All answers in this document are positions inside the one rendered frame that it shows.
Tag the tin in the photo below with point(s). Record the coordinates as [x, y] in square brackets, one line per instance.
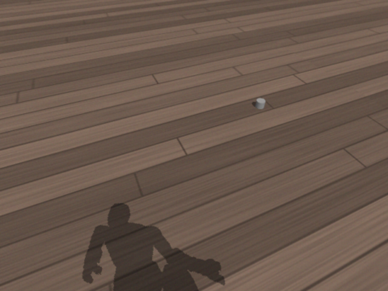
[260, 103]

